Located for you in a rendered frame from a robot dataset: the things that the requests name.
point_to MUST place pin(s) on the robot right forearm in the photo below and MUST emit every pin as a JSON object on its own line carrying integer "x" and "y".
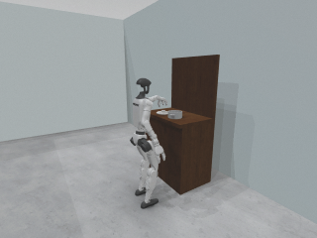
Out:
{"x": 151, "y": 133}

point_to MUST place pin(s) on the left robot hand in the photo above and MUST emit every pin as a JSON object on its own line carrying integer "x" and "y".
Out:
{"x": 162, "y": 100}

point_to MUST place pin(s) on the pot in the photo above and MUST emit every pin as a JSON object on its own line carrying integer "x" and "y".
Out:
{"x": 174, "y": 114}

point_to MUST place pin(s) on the right robot hand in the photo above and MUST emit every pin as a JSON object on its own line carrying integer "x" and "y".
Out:
{"x": 159, "y": 150}

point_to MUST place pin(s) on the lid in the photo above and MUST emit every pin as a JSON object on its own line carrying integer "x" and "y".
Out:
{"x": 162, "y": 113}

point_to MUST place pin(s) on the humanoid robot torso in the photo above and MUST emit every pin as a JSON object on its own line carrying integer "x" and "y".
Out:
{"x": 138, "y": 109}

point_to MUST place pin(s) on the humanoid robot head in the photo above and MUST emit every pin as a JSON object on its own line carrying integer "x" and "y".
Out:
{"x": 143, "y": 82}

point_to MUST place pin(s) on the robot left forearm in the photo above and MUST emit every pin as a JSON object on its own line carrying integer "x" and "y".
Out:
{"x": 153, "y": 98}

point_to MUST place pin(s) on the robot right upper arm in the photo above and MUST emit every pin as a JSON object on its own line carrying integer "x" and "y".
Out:
{"x": 148, "y": 105}

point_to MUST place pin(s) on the table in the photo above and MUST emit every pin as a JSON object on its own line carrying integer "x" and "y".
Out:
{"x": 188, "y": 142}

